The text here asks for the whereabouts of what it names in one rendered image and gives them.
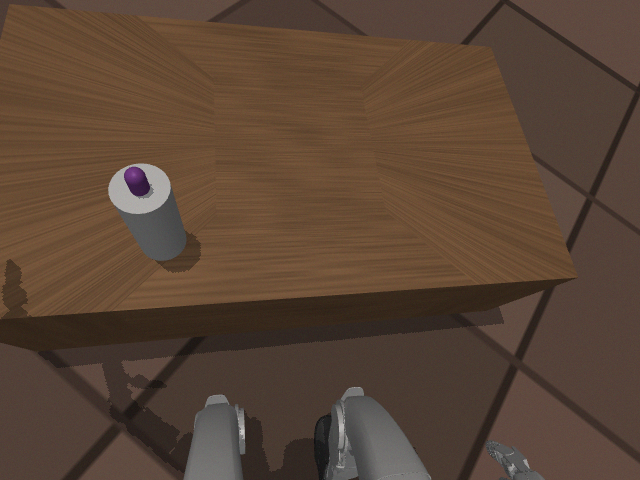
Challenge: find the bottle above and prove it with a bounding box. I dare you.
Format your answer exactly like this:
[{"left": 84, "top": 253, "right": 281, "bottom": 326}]
[{"left": 108, "top": 163, "right": 187, "bottom": 261}]

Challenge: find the right robot hand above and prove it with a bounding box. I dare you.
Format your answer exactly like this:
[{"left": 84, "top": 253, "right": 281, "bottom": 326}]
[{"left": 485, "top": 440, "right": 545, "bottom": 480}]

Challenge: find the right robot foot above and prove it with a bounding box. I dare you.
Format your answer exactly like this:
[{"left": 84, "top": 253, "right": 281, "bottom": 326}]
[{"left": 314, "top": 415, "right": 332, "bottom": 480}]

